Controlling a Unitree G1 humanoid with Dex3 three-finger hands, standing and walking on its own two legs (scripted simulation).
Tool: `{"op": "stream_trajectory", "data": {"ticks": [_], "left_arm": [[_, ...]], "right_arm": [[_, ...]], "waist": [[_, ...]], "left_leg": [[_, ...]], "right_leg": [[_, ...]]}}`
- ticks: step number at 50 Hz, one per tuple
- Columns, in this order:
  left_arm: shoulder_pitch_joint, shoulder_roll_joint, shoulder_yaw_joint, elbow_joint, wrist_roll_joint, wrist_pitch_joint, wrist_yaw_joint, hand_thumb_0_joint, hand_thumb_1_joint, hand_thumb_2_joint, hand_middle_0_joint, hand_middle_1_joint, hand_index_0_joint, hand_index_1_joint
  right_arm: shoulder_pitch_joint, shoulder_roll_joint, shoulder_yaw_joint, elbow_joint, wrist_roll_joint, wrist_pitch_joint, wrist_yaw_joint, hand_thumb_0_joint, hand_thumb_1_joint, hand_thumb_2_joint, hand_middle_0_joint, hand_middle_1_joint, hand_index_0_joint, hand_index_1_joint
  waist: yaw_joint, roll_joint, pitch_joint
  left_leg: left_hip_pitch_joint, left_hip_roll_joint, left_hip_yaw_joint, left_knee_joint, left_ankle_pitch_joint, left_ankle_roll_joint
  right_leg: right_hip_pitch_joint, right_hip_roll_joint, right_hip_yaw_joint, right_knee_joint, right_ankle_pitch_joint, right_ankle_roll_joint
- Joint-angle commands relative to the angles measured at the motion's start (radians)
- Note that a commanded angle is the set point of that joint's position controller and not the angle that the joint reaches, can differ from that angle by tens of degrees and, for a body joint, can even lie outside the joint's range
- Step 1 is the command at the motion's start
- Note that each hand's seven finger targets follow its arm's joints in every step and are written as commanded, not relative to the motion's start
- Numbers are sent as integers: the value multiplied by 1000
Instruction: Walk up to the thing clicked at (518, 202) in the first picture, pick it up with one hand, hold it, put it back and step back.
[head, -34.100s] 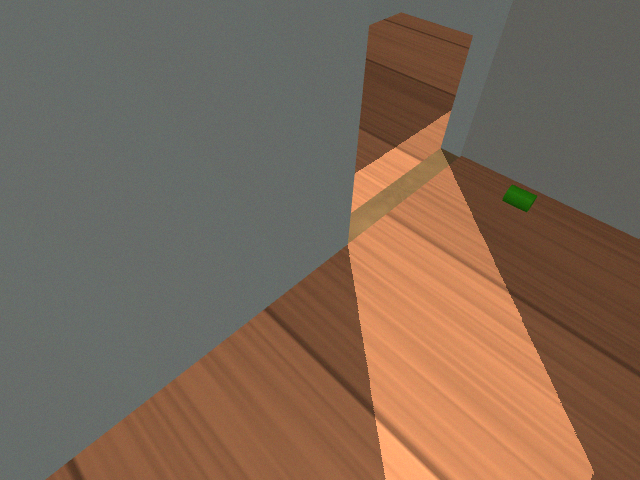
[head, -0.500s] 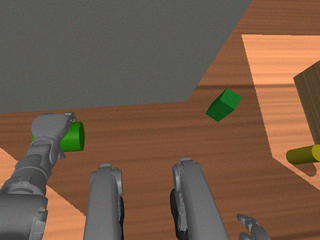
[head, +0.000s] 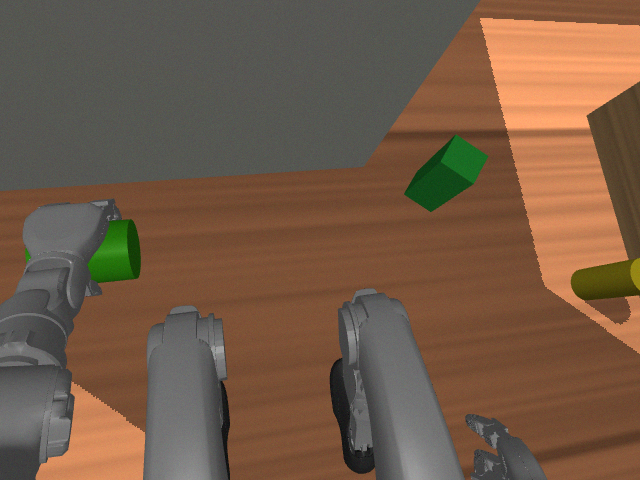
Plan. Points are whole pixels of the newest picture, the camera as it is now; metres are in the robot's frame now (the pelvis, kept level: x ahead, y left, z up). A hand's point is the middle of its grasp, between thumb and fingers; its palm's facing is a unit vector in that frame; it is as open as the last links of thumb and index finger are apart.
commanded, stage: crouch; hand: left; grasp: from above
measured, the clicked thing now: (88, 253) +0.41 +0.28 -0.20
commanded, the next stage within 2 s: lower in 0.24 s
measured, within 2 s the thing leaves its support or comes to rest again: neither
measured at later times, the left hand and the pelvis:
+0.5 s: hand (98, 257) +0.41 +0.28 -0.23, palm faces -0.49 -0.05 -0.87, open 11.2 cm; pelvis -0.01 +0.00 -0.05, yaw -1 degrees
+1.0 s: hand (116, 259) +0.41 +0.27 -0.29, palm faces -0.47 -0.08 -0.88, open 11.2 cm; pelvis +0.00 -0.01 -0.09, yaw -2 degrees
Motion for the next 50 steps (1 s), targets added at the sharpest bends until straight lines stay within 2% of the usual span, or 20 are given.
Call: {"op": "stream_trajectory", "data": {"ticks": [1, 3, 4, 6, 8, 10, 12, 16, 19, 22, 24, 31, 33, 36, 38, 39, 41, 46, 48, 50], "left_arm": [[-305, 268, 53, -179, -4, -17, 59, 0, 571, 987, -995, -727, -973, -750], [-314, 281, 64, -179, -6, -19, 70, 0, 581, 1000, -993, -747, -975, -767], [-313, 268, 52, -170, -3, -19, 71, 0, 598, 1007, -1001, -756, -984, -774], [-338, 300, 70, -159, 7, -18, 78, 0, 606, 981, -1006, -741, -990, -757], [-347, 279, 53, -140, 9, -15, 81, 0, 587, 985, -1003, -724, -981, -747], [-360, 305, 64, -124, 9, -16, 83, 0, 563, 980, -991, -716, -967, -742], [-347, 283, 52, -108, -2, -13, 82, 0, 577, 996, -1003, -726, -977, -753], [-354, 309, 61, -89, 0, -12, 76, 0, 571, 1002, -1006, -717, -976, -749], [-360, 308, 53, -53, 5, -18, 73, 0, 549, 1017, -1018, -688, -977, -730], [-384, 295, 42, 8, 12, -30, 70, 0, 563, 1027, -1022, -703, -984, -744], [-373, 309, 44, 47, 23, -43, 71, 0, 549, 993, -1016, -676, -977, -718], [-408, 361, 84, 29, 37, -84, 118, 0, 605, 965, -1032, -694, -1006, -722], [-396, 390, 111, 20, 45, -87, 136, 0, 618, 959, -1031, -707, -1008, -731], [-407, 362, 98, 19, 54, -82, 156, 0, 613, 938, -1036, -675, -1010, -703], [-408, 391, 123, 3, 50, -77, 170, 0, 618, 945, -1039, -676, -1012, -704], [-388, 377, 118, 19, 49, -69, 174, 0, 616, 943, -1030, -696, -1007, -720], [-419, 357, 91, 36, 49, -63, 178, 0, 594, 943, -1023, -650, -995, -678], [-401, 377, 104, 96, 41, -53, 179, 0, 553, 931, -986, -658, -961, -683], [-396, 386, 108, 108, 34, -56, 178, 0, 558, 932, -981, -672, -960, -693], [-369, 398, 124, 129, 32, -59, 184, 0, 568, 920, -985, -669, -966, -688]], "right_arm": [[187, -223, -75, -24, -6, -10, -9, 0, -905, -903, 200, 300, 200, 300], [187, -220, -75, -23, -8, -11, -9, 0, -905, -903, 200, 300, 200, 300], [186, -215, -71, -20, -11, -12, -6, 0, -905, -903, 200, 300, 200, 300], [186, -229, -74, -15, -11, -12, -7, 0, -905, -903, 200, 300, 200, 300], [184, -229, -69, -11, -14, -13, -5, 0, -906, -903, 200, 300, 200, 300], [190, -231, -67, -5, -13, -12, -4, 0, -907, -904, 200, 300, 200, 300], [186, -223, -61, -3, -17, -14, -3, 0, -908, -904, 200, 300, 200, 300], [184, -228, -54, 3, -16, -15, -2, 0, -909, -904, 200, 300, 200, 300], [185, -231, -49, 9, -17, -13, 0, 0, -904, -902, 200, 300, 200, 300], [187, -237, -37, 18, -22, -18, 4, 0, -905, -902, 200, 300, 200, 300], [180, -238, -29, 23, -24, -18, 10, 0, -905, -902, 200, 300, 200, 300], [157, -251, -28, 34, -39, -21, 15, 0, -902, -900, 200, 300, 200, 300], [155, -259, -36, 35, -44, -18, 15, 0, -900, -899, 200, 300, 200, 300], [151, -256, -33, 42, -55, -20, 20, 0, -902, -899, 200, 300, 200, 300], [150, -265, -37, 42, -55, -19, 21, 0, -899, -898, 200, 300, 200, 300], [145, -260, -35, 43, -58, -20, 22, 0, -901, -899, 200, 300, 200, 300], [140, -255, -32, 51, -62, -25, 28, 0, -896, -896, 201, 300, 200, 300], [147, -264, -14, 58, -72, -31, 38, 0, -895, -896, 201, 300, 200, 300], [146, -265, -6, 60, -75, -33, 42, 0, -894, -895, 201, 300, 200, 300], [136, -267, 0, 59, -78, -33, 43, 0, -893, -894, 201, 300, 200, 300]], "waist": [[2, 217, -701], [3, 223, -702], [-2, 235, -695], [0, 258, -678], [-10, 269, -669], [-9, 240, -682], [-10, 227, -666], [-5, 233, -654], [-12, 200, -647], [-35, 196, -591], [-27, 194, -584], [-26, 245, -625], [-21, 262, -631], [-42, 293, -621], [-34, 303, -643], [-40, 308, -626], [-55, 296, -614], [-68, 233, -600], [-68, 227, -601], [-51, 236, -595]], "left_leg": [[548, -15, 92, -196, 213, 45], [538, -17, 97, -186, 201, 46], [537, -15, 94, -184, 198, 43], [549, -12, 81, -191, 178, 39], [544, -13, 81, -183, 163, 38], [513, -15, 89, -160, 157, 45], [480, -16, 98, -141, 156, 48], [459, -18, 99, -126, 150, 49], [415, -18, 102, -104, 148, 53], [390, -20, 92, -88, 141, 52], [365, -22, 93, -69, 140, 53], [383, -20, 97, -21, 174, 46], [377, -22, 100, -14, 168, 45], [393, -18, 96, -2, 167, 44], [397, -20, 92, -3, 169, 43], [389, -19, 94, 5, 168, 44], [378, -19, 92, 14, 150, 43], [313, -16, 89, 64, 186, 54], [299, -17, 88, 74, 193, 55], [293, -17, 87, 70, 188, 52]], "right_leg": [[280, 13, -85, -204, 263, -81], [273, 12, -84, -194, 251, -82], [264, 12, -88, -183, 246, -83], [208, 9, -97, -158, 223, -87], [187, 10, -99, -153, 212, -87], [197, 15, -98, -153, 212, -88], [208, 15, -93, -154, 214, -84], [191, 16, -95, -134, 207, -85], [206, 20, -97, -126, 210, -82], [152, 19, -108, -97, 201, -83], [152, 24, -110, -83, 197, -84], [144, 32, -117, -29, 234, -81], [134, 29, -120, -16, 225, -81], [110, 30, -126, -1, 229, -76], [102, 28, -132, 14, 225, -77], [102, 26, -133, 17, 228, -74], [86, 31, -134, 20, 216, -77], [138, 35, -133, 26, 266, -67], [154, 37, -132, 30, 276, -65], [154, 41, -136, 38, 266, -68]]}}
